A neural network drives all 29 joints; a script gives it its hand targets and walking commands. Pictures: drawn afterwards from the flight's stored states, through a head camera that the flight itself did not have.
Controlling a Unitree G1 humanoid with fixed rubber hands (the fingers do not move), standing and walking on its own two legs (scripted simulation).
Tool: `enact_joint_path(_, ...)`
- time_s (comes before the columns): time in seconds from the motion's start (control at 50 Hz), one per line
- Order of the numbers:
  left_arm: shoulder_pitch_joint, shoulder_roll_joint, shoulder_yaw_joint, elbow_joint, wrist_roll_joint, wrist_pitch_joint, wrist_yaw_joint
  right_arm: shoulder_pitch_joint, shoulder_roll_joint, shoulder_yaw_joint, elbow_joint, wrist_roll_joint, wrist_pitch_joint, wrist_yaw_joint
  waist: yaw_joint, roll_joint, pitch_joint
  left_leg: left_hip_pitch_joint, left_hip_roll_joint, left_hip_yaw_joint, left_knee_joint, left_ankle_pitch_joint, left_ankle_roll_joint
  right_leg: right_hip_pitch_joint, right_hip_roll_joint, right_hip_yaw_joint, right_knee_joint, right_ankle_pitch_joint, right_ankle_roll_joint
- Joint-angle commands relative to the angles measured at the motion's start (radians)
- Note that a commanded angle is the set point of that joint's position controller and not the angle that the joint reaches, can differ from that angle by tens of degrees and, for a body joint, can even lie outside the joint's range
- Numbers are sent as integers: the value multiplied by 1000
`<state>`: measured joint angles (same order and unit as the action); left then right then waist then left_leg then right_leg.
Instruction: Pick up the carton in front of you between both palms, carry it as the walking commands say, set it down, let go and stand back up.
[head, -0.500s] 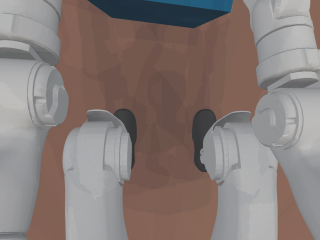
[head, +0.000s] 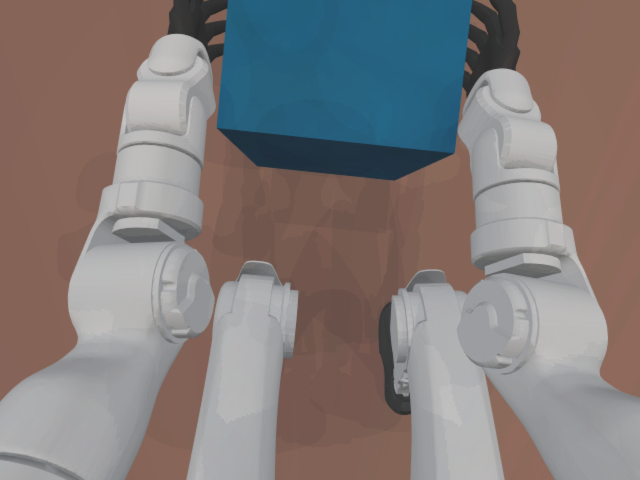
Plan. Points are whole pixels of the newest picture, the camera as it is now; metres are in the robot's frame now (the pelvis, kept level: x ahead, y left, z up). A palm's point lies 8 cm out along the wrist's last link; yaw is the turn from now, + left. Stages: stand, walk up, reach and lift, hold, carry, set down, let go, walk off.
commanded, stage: reach and lift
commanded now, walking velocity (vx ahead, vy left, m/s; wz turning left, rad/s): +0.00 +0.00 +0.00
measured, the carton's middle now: (338, 77) +0.55 +0.03 -0.15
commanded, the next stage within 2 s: none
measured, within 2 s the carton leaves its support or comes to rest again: neither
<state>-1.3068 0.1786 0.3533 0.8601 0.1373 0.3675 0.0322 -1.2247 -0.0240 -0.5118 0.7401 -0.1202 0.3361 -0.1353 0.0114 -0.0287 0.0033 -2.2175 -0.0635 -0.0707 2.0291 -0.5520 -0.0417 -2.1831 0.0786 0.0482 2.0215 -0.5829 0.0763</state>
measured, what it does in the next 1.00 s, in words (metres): rises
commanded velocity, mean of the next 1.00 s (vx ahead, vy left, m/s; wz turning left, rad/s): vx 0.00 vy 0.00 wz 0.00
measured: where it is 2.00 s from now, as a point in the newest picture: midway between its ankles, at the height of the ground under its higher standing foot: (331, 371)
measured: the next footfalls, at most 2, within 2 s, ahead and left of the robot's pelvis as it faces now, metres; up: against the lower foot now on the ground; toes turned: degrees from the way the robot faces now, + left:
none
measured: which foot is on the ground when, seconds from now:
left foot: down 0.00-1.00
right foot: down 0.00-1.00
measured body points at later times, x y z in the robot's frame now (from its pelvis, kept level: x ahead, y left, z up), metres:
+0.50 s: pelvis +0.00 +0.00 +0.11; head +0.26 +0.02 +0.48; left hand +0.51 +0.17 +0.05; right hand +0.51 -0.13 +0.06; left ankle +0.11 +0.13 -0.38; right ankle +0.10 -0.13 -0.38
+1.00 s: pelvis +0.05 +0.00 +0.25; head +0.19 +0.01 +0.67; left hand +0.45 +0.16 +0.21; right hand +0.46 -0.14 +0.22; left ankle +0.10 +0.13 -0.38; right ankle +0.10 -0.13 -0.38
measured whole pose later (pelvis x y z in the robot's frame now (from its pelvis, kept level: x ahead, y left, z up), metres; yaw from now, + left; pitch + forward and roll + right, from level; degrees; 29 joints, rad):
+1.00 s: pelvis +0.05 +0.00 +0.25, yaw +2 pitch +28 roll +0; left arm -0.64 -0.10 0.41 0.57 0.26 0.40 -0.01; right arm -0.62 0.14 -0.45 0.54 -0.25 0.38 -0.03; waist 0.00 -0.02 -0.21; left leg -1.24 -0.04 -0.06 1.16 -0.41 -0.02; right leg -1.23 0.04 0.08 1.16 -0.43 0.03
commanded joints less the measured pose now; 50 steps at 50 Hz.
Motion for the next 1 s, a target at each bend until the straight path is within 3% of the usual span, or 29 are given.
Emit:
enact_joint_path(0.0, -497, -1044, -261, 56, -40, 1, -290, -638, 946, 354, 62, 10, 20, 285, -36, 66, -902, 527, -86, 154, -294, 150, 32, 460, 96, -154, -285, 164, -57)
enact_joint_path(0.06, -516, -1016, -203, 71, 12, 7, -295, -650, 935, 311, 83, -29, 29, 289, -26, 69, -884, 541, -87, 156, -357, 62, 42, 481, 98, -153, -345, 86, -60)
enact_joint_path(0.12, -550, -1025, -199, 40, 21, 8, -295, -699, 965, 344, 44, -13, 34, 294, -4, 58, -968, 608, -85, 156, -398, 53, 48, 541, 99, -150, -386, 75, -55)
enact_joint_path(0.22, -554, -1089, -259, -36, -2, 32, -300, -698, 1050, 434, -7, 32, 64, 315, 23, 39, -1171, 758, -88, 161, -454, 109, 46, 654, 102, -152, -440, 108, -40)
enact_joint_path(0.34, -437, -1198, -361, -108, -52, 72, -325, -572, 1128, 525, -58, 61, 99, 342, 12, 28, -1290, 897, -94, 163, -507, 264, 31, 784, 105, -153, -505, 250, -28)
enact_joint_path(0.5, -278, -1271, -461, -175, -87, 56, -305, -384, 1145, 589, -104, 77, 79, 354, -10, 68, -1198, 1046, -96, 129, -618, 364, 12, 861, 107, -127, -601, 334, -43)
enact_joint_path(0.6, -156, -1293, -456, -161, -61, 46, -283, -257, 1151, 580, -69, 57, 69, 363, -9, 80, -1077, 1133, -97, 105, -716, 350, 13, 893, 107, -106, -693, 308, -52)
enact_joint_path(0.98, 162, -1329, -519, -242, -42, 22, -278, 94, 1212, 666, -109, 21, 53, 363, -6, 29, -816, 1503, -79, 44, -1069, 384, 35, 1346, 75, -20, -1068, 369, -66)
